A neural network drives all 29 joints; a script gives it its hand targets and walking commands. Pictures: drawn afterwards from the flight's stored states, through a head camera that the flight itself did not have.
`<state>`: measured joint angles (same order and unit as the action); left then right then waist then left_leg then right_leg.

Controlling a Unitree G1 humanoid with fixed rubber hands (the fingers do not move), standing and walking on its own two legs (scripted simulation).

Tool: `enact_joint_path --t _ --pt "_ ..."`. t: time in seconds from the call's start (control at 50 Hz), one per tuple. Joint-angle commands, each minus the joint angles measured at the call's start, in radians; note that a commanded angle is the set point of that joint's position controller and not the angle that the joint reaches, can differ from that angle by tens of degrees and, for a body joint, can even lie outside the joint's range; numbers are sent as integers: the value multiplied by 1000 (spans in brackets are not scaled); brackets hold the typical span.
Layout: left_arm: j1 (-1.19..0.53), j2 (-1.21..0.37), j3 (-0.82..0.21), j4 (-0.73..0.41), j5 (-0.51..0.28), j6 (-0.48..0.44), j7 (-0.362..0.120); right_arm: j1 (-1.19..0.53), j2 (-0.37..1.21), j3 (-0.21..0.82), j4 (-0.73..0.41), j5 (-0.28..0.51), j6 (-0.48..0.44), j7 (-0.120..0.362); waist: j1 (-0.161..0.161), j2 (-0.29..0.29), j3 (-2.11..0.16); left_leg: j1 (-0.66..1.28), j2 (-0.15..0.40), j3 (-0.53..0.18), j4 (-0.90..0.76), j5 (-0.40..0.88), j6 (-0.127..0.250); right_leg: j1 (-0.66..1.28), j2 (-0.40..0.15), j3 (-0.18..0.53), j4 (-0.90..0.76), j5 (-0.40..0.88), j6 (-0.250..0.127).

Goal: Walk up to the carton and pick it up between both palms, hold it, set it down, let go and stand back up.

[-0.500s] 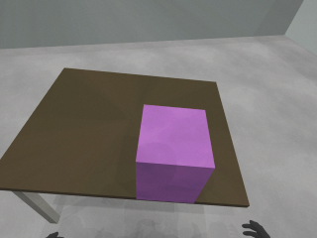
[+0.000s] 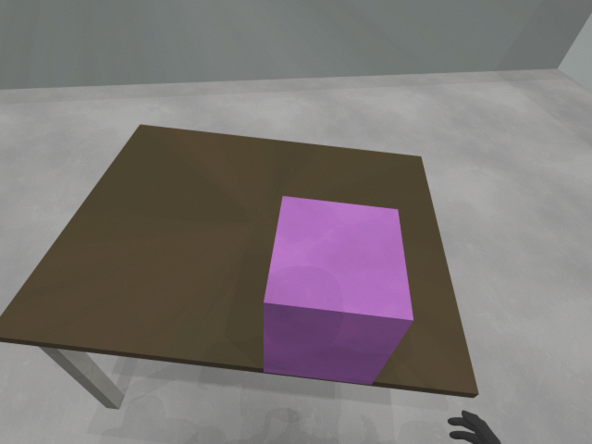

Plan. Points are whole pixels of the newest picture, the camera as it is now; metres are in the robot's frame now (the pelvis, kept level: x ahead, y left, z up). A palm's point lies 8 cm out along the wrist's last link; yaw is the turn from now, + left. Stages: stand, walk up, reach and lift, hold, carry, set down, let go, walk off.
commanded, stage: walk up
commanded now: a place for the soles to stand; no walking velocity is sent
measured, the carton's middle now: (328, 293) +0.40 -0.06 -0.07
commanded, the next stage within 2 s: reach and lift in 0.88 s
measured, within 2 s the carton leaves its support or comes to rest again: neither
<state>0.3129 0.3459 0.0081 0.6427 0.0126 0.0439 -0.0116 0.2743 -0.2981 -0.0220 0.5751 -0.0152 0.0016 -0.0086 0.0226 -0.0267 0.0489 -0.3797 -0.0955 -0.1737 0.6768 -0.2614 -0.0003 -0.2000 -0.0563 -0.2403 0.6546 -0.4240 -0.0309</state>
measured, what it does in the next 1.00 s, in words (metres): stands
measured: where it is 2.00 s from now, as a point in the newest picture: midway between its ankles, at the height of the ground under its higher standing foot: outside the picture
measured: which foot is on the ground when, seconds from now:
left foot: down 0.00-1.00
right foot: down 0.00-1.00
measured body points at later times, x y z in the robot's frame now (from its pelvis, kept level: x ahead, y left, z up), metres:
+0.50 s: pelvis -0.02 -0.02 +0.00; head +0.00 +0.00 +0.45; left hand +0.07 +0.27 -0.11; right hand +0.14 -0.29 -0.08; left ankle +0.05 +0.11 -0.72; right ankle -0.04 -0.09 -0.72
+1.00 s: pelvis -0.02 -0.03 -0.01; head +0.00 +0.00 +0.44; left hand +0.12 +0.27 -0.11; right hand +0.16 -0.29 -0.10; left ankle +0.05 +0.11 -0.72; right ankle -0.04 -0.09 -0.72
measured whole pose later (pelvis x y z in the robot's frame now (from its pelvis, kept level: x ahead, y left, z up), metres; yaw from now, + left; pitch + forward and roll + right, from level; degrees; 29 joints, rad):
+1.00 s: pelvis -0.02 -0.03 -0.01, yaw -2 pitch +0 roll +1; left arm 0.20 0.36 0.09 0.55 0.00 0.26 0.02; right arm 0.01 -0.25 -0.08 0.94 -0.07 -0.21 0.03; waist 0.03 -0.07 0.05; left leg -0.46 -0.01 -0.04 0.73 -0.26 -0.03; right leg -0.34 -0.02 -0.15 0.78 -0.44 -0.07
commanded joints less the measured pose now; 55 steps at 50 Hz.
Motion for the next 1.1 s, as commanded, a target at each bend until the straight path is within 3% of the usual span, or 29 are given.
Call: enact_joint_path --t 0.0,0.04,0.08,0.12,0.16,0.2,0.22,0.24,0.3,0.34,0.38,0.4,0.44,0.5,0.54,0.6,0.64,0.72,0.76,0.8,0.84,0.86,0.88,0.9,0.92,0.96,0.98,1.04,1.08 --pt "39 130 37 -69 1 -2 4 4 -160 -53 -70 0 -8 -12 -1 83 -74 1 141 -229 -138 194 112 24 -67 161 -75 84 -26" --pt "15 149 46 -79 9 4 3 7 -178 -56 -73 -1 -6 -22 -4 69 -13 -40 169 -281 -169 155 115 -7 -54 167 -45 82 -22" --pt "42 134 44 -79 7 6 0 12 -193 -60 -69 -5 -4 -31 -3 131 -46 -28 199 -349 -203 105 137 -26 -24 194 -10 32 -14" --pt "66 126 44 -73 11 0 0 -8 -183 -56 -68 -4 1 -34 5 129 -53 -34 190 -341 -205 67 122 -17 -20 223 -57 23 -20" --pt "65 140 48 -69 11 -12 1 -40 -151 -44 -75 -2 1 -31 12 60 -56 -70 125 -210 -123 89 70 29 -80 265 -160 92 -46" --pt "26 164 49 -73 4 -21 4 -50 -115 -39 -76 3 2 -28 10 -2 -8 -69 26 20 62 52 10 -20 -218 298 -277 202 -107" --pt "7 167 50 -70 1 -21 5 -34 -105 -39 -69 1 1 -26 3 -17 2 -33 31 57 72 17 9 -46 -256 293 -275 309 -129" --pt "-8 160 44 -73 5 -20 4 -12 -101 -36 -64 2 -1 -25 -7 -41 3 9 42 64 60 3 16 -77 -250 257 -256 346 -138" --pt "10 146 31 -66 0 -7 -4 -16 -134 -46 -64 3 -13 -17 -4 -23 -45 87 116 -56 -41 274 67 -69 -128 157 -148 294 -58" --pt "20 147 29 -72 -1 4 -5 6 -162 -51 -54 1 -12 -20 -10 7 -85 70 151 -137 -72 264 102 -27 -97 173 -98 217 -37" --pt "30 141 30 -73 -3 8 -6 -6 -176 -51 -52 -3 -6 -25 -5 63 -75 27 171 -186 -110 194 115 -15 -80 189 -92 141 -30" --pt "26 145 33 -73 1 8 -5 -14 -170 -52 -53 -1 -3 -26 -8 56 -62 -6 168 -190 -121 146 114 -13 -79 195 -98 119 -35" --pt "41 145 37 -68 3 4 -5 -34 -158 -48 -54 -2 0 -28 3 55 -39 -55 139 -149 -115 47 87 -13 -100 218 -160 58 -46" --pt "-1 152 37 -64 -2 -6 -1 -26 -113 -40 -47 6 -2 -22 -11 -5 22 5 63 23 -7 39 27 -108 -192 224 -282 52 -88" --pt "-20 153 38 -66 1 -9 0 -17 -114 -43 -42 6 -6 -18 -14 3 27 36 67 36 -7 40 27 -138 -204 206 -278 65 -92" --pt "-9 148 35 -61 -2 -2 -4 -9 -126 -47 -44 2 -15 -16 -13 1 2 36 96 -25 -43 129 46 -96 -153 165 -217 77 -70" --pt "0 147 37 -60 0 4 -5 0 -147 -52 -43 3 -16 -20 -10 34 -11 13 114 -75 -64 150 64 -62 -133 163 -172 81 -61" --pt "36 139 36 -61 4 11 -7 4 -172 -52 -45 -2 -13 -27 1 103 -36 -47 180 -248 -186 46 113 -7 -60 184 -75 41 -32" --pt "63 134 38 -54 3 8 -6 -5 -176 -50 -42 -3 -9 -29 13 128 -52 -72 188 -288 -225 -23 113 11 -43 212 -87 9 -27" --pt "77 137 42 -51 4 -2 -4 -29 -153 -43 -43 -2 -8 -29 18 102 -37 -106 154 -219 -197 -14 82 42 -70 235 -148 37 -37" --pt "57 156 45 -46 3 -15 -1 -36 -120 -35 -40 -1 -7 -26 9 16 -26 -70 81 -49 -63 66 37 15 -154 249 -243 107 -62" --pt "34 156 44 -50 -1 -18 0 -28 -112 -33 -42 0 -7 -25 3 8 -9 -40 60 16 -15 87 23 -25 -191 249 -276 151 -73" --pt "-472 178 109 -249 -23 93 37 -398 -6 -92 205 -98 -164 6 -86 -20 -85 -4 114 166 -23 -87 -14 -350 -55 214 -78 -55 -41" --pt "-352 139 101 -201 -10 167 49 -339 -60 -120 325 -95 -217 35 -77 -5 -15 14 121 172 -22 -102 -2 -360 -42 174 -37 -86 -33" --pt "-323 119 94 -247 -13 204 44 -358 -64 -106 335 -72 -247 48 -58 -9 -64 39 123 161 -11 -59 8 -333 -39 181 -34 -44 -27" --pt "-240 101 111 -260 -22 237 38 -294 -80 -102 357 -60 -281 46 -61 -23 -132 148 112 157 -22 29 0 -289 -30 197 -92 57 -20" --pt "-204 94 122 -234 -7 254 34 -301 -88 -86 353 -38 -280 46 -48 -1 -126 202 106 169 -61 69 -8 -240 -15 186 -148 93 -19" --pt "-157 84 164 -226 14 281 35 -329 -103 -35 267 -3 -269 39 -8 -19 -109 241 73 207 -127 207 -4 -109 21 188 -210 281 13" --pt "-181 74 187 -188 32 290 36 -366 -102 -17 229 1 -245 38 22 -12 -70 225 58 222 -181 181 -3 -64 36 183 -228 258 34"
